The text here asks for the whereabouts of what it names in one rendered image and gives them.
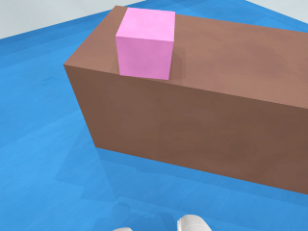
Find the robot right thigh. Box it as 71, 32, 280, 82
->
177, 215, 212, 231

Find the pedestal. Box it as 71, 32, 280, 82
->
64, 5, 308, 195

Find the carton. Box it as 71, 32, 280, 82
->
115, 8, 175, 80

